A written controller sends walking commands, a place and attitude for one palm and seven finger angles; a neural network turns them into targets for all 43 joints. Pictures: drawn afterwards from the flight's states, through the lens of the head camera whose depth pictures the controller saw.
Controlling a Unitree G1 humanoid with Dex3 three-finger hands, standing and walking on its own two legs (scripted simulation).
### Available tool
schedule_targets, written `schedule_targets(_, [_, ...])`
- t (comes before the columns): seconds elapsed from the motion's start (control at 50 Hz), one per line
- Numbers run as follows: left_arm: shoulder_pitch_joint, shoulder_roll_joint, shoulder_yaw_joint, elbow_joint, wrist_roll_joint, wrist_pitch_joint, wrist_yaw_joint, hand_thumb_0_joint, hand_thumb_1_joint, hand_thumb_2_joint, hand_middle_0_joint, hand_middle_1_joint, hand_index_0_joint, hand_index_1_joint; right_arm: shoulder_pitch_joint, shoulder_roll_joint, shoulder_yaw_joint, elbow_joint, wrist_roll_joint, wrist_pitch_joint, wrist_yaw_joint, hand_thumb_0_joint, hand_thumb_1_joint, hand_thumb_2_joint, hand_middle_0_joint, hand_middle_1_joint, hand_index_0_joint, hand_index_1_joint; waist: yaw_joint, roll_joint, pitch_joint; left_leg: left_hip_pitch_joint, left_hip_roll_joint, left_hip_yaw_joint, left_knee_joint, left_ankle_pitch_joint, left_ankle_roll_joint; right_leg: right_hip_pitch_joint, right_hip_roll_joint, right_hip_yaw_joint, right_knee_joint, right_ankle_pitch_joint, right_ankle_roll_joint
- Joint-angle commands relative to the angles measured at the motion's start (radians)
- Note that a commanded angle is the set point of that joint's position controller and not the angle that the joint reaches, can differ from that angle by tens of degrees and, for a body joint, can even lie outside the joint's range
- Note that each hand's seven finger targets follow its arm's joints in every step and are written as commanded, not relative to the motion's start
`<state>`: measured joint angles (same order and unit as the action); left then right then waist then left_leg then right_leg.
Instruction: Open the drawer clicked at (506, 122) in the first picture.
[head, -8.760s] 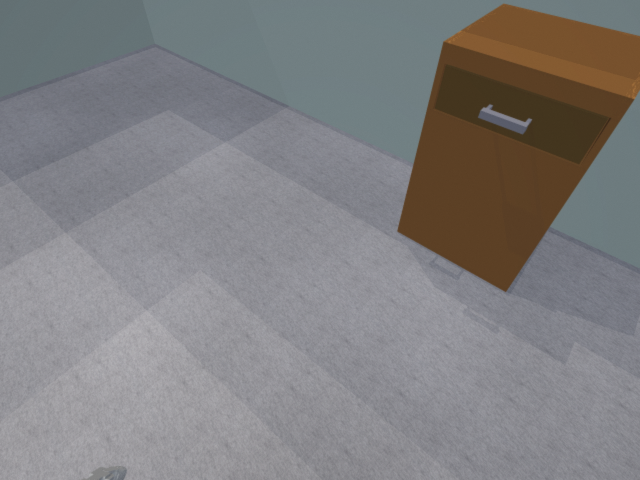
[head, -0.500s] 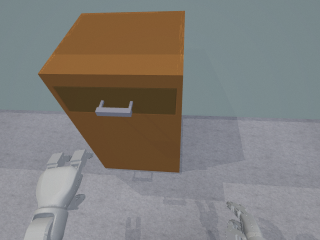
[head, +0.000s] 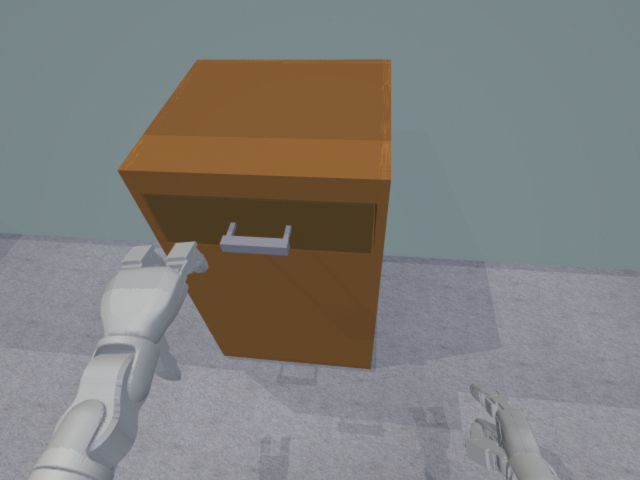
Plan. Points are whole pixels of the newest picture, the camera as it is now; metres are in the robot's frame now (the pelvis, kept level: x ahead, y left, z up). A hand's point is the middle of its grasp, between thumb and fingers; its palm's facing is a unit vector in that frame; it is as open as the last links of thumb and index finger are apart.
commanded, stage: raise the hand with hooked fingers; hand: left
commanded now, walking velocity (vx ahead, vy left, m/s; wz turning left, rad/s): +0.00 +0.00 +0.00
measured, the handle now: (257, 237) +0.54 +0.21 -0.09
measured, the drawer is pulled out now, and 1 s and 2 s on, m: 0.00 0.00 0.00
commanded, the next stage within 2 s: move the hooked fingers above the handle in 0.58 s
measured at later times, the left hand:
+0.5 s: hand (169, 294) +0.30 +0.24 +0.07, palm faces +0.00 -0.08 -1.00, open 13.8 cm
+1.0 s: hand (188, 283) +0.33 +0.23 +0.05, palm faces -0.02 -0.06 -1.00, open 13.8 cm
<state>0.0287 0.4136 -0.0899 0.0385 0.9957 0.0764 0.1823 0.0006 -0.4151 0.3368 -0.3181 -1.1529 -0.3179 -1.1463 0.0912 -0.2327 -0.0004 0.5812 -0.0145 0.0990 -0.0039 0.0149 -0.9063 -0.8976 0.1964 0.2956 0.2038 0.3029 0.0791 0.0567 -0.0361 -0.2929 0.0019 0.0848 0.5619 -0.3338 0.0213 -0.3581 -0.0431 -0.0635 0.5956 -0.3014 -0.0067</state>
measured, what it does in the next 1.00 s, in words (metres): stands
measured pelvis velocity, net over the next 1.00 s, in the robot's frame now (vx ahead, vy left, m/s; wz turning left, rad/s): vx -0.01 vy -0.01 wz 0.01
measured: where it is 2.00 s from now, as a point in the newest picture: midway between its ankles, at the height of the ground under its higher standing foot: outside the picture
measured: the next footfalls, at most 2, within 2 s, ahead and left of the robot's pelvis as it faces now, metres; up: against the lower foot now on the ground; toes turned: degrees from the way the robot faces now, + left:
none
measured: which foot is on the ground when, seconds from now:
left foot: down 0.00-1.00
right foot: down 0.00-1.00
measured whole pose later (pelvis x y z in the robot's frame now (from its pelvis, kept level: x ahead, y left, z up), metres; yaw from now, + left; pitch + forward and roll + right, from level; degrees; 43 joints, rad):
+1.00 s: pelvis -0.01 -0.01 +0.00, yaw +1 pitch +6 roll +1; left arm -0.26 0.45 -0.09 0.33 0.99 -0.07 0.14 0.00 -0.49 0.30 -0.32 -1.20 -0.32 -1.20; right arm 0.14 -0.24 -0.02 0.63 0.00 0.09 -0.02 0.01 -0.91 -0.90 0.20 0.30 0.21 0.30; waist 0.06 0.05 -0.03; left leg -0.33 0.01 0.06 0.52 -0.29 0.01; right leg -0.38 -0.03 -0.08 0.55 -0.26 -0.02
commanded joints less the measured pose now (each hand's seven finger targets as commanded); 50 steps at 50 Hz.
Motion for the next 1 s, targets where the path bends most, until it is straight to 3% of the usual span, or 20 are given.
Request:
schedule_targets(0.0, [-0.297, 0.189, 0.112, -0.174, -0.001, -0.017, -0.007, 0.0, -0.5, 0.3, -0.3, -1.2, -0.3, -1.2, -0.08, -0.105, -0.034, -0.131, 0.006, -0.033, -0.015, 0.0, -0.9, -0.9, 0.2, 0.3, 0.2, 0.3, -0.003, -0.009, -0.199, 0.087, -0.018, -0.06, -0.098, 0.363, 0.001, 0.156, 0.054, 0.029, -0.089, 0.266, -0.039])
schedule_targets(0.04, [-0.336, 0.205, 0.121, -0.156, -0.014, -0.027, -0.029, 0.0, -0.5, 0.3, -0.3, -1.2, -0.3, -1.2, -0.072, -0.107, -0.03, -0.127, 0.007, -0.031, -0.018, 0.0, -0.9, -0.9, 0.2, 0.3, 0.2, 0.3, -0.004, -0.036, -0.209, 0.091, -0.02, -0.064, -0.107, 0.366, 0.003, 0.181, 0.054, 0.029, -0.101, 0.275, -0.038])
schedule_targets(0.12, [-0.412, 0.24, 0.139, -0.158, -0.027, -0.06, -0.06, 0.0, -0.5, 0.3, -0.3, -1.2, -0.3, -1.2, -0.07, -0.114, -0.03, -0.119, 0.009, -0.032, -0.02, 0.0, -0.9, -0.9, 0.2, 0.3, 0.2, 0.3, -0.008, -0.005, -0.233, 0.109, -0.022, -0.067, -0.115, 0.395, 0.003, 0.204, 0.055, 0.032, -0.117, 0.303, -0.039])
schedule_targets(0.16, [-0.444, 0.257, 0.15, -0.147, -0.036, -0.074, -0.068, 0.0, -0.5, 0.3, -0.3, -1.2, -0.3, -1.2, -0.06, -0.114, -0.031, -0.113, 0.01, -0.032, -0.022, 0.0, -0.9, -0.9, 0.2, 0.3, 0.2, 0.3, -0.005, -0.018, -0.237, 0.116, -0.022, -0.072, -0.123, 0.408, 0.002, 0.212, 0.053, 0.027, -0.121, 0.308, -0.039])
schedule_targets(0.22, [-0.344, 0.231, 0.151, -0.1, -0.056, -0.081, -0.09, 0.0, -0.5, 0.3, -0.3, -1.2, -0.3, -1.2, -0.05, -0.119, -0.039, -0.114, 0.014, -0.03, -0.013, 0.0, -0.9, -0.9, 0.2, 0.3, 0.2, 0.3, 0.004, -0.044, -0.231, 0.102, -0.021, -0.068, -0.123, 0.455, 0.001, 0.23, 0.056, 0.026, -0.125, 0.352, -0.037])
schedule_targets(0.28, [-0.327, 0.225, 0.149, -0.121, -0.064, -0.098, -0.1, 0.0, -0.5, 0.3, -0.3, -1.2, -0.3, -1.2, -0.044, -0.127, -0.043, -0.118, 0.014, -0.024, -0.005, 0.0, -0.9, -0.9, 0.2, 0.3, 0.2, 0.3, 0.008, -0.061, -0.221, 0.089, -0.019, -0.065, -0.129, 0.46, 0.002, 0.225, 0.052, 0.025, -0.123, 0.356, -0.035])
schedule_targets(0.34, [-0.343, 0.245, 0.166, -0.164, -0.054, -0.118, -0.081, 0.0, -0.5, 0.3, -0.3, -1.2, -0.3, -1.2, -0.042, -0.126, -0.046, -0.122, 0.013, -0.025, -0.002, 0.0, -0.9, -0.9, 0.2, 0.3, 0.2, 0.3, 0.013, -0.016, -0.25, 0.1, -0.019, -0.069, -0.127, 0.456, 0.0, 0.225, 0.05, 0.028, -0.119, 0.333, -0.037])
schedule_targets(0.42, [-0.354, 0.28, 0.213, -0.203, -0.049, -0.14, -0.031, 0.0, -0.5, 0.3, -0.3, -1.2, -0.3, -1.2, -0.033, -0.131, -0.057, -0.112, 0.011, -0.031, -0.003, 0.0, -0.9, -0.9, 0.2, 0.3, 0.2, 0.3, 0.015, -0.019, -0.289, 0.108, -0.019, -0.072, -0.119, 0.476, 0.0, 0.227, 0.054, 0.033, -0.113, 0.35, -0.038])
schedule_targets(0.5, [-0.36, 0.255, 0.189, -0.164, -0.042, -0.121, 0.005, 0.0, -0.5, 0.3, -0.3, -1.2, -0.3, -1.2, -0.033, -0.127, -0.062, -0.1, 0.021, -0.032, -0.004, 0.0, -0.9, -0.9, 0.2, 0.3, 0.2, 0.3, 0.008, -0.003, -0.266, 0.103, -0.021, -0.063, -0.123, 0.43, -0.002, 0.194, 0.052, 0.028, -0.113, 0.312, -0.038])
schedule_targets(0.62, [-0.347, 0.236, 0.154, -0.139, -0.051, -0.077, -0.016, 0.0, -0.5, 0.3, -0.3, -1.2, -0.3, -1.2, -0.05, -0.132, -0.058, -0.107, 0.025, -0.033, -0.009, 0.0, -0.9, -0.9, 0.2, 0.3, 0.2, 0.3, 0.001, -0.036, -0.255, 0.091, -0.025, -0.055, -0.134, 0.38, 0.007, 0.214, 0.052, 0.036, -0.131, 0.298, -0.034])
schedule_targets(0.7, [-0.356, 0.243, 0.153, -0.083, -0.047, -0.078, -0.035, 0.0, -0.5, 0.3, -0.3, -1.2, -0.3, -1.2, -0.046, -0.129, -0.049, -0.098, 0.024, -0.029, -0.017, 0.0, -0.9, -0.9, 0.2, 0.3, 0.2, 0.3, -0.003, -0.066, -0.207, 0.062, -0.03, -0.048, -0.136, 0.354, 0.01, 0.204, 0.05, 0.034, -0.133, 0.295, -0.032])
schedule_targets(0.74, [-0.451, 0.225, 0.123, -0.044, -0.04, -0.088, -0.04, 0.0, -0.5, 0.3, -0.3, -1.2, -0.3, -1.2, -0.038, -0.129, -0.047, -0.091, 0.026, -0.03, -0.022, 0.0, -0.9, -0.9, 0.2, 0.3, 0.2, 0.3, -0.023, -0.074, -0.18, 0.052, -0.03, -0.044, -0.134, 0.301, 0.01, 0.163, 0.05, 0.034, -0.141, 0.242, -0.029])
schedule_targets(0.86, [-0.579, 0.262, 0.148, 0.051, -0.011, -0.142, -0.011, 0.0, -0.5, 0.3, -0.3, -1.2, -0.3, -1.2, 0.004, -0.124, -0.059, -0.073, 0.021, -0.041, -0.033, 0.0, -0.9, -0.9, 0.2, 0.3, 0.2, 0.3, -0.025, -0.044, -0.258, 0.042, -0.042, -0.045, -0.097, 0.299, 0.013, 0.156, 0.051, 0.042, -0.114, 0.249, -0.033])
schedule_targets(0.88, [-0.602, 0.233, 0.121, 0.06, -0.01, -0.149, -0.006, 0.0, -0.5, 0.3, -0.3, -1.2, -0.3, -1.2, 0.011, -0.122, -0.06, -0.073, 0.021, -0.042, -0.031, 0.0, -0.9, -0.9, 0.2, 0.3, 0.2, 0.3, -0.029, -0.042, -0.267, 0.044, -0.042, -0.047, -0.091, 0.308, 0.013, 0.144, 0.051, 0.039, -0.105, 0.258, -0.033])
schedule_targets(0.94, [-0.603, 0.259, 0.153, 0.12, -0.005, -0.155, 0.012, 0.0, -0.5, 0.3, -0.3, -1.2, -0.3, -1.2, 0.031, -0.125, -0.068, -0.067, 0.021, -0.041, -0.03, 0.0, -0.9, -0.9, 0.2, 0.3, 0.2, 0.3, -0.023, -0.051, -0.301, 0.022, -0.043, -0.043, -0.073, 0.338, 0.015, 0.162, 0.051, 0.044, -0.089, 0.303, -0.033])
schedule_targets(0.98, [-0.636, 0.236, 0.129, 0.153, 0.0, -0.153, 0.02, 0.0, -0.5, 0.3, -0.3, -1.2, -0.3, -1.2, 0.04, -0.127, -0.071, -0.061, 0.022, -0.038, -0.029, 0.0, -0.9, -0.9, 0.2, 0.3, 0.2, 0.3, -0.035, -0.04, -0.296, 0.006, -0.043, -0.04, -0.061, 0.35, 0.013, 0.142, 0.051, 0.043, -0.076, 0.329, -0.033])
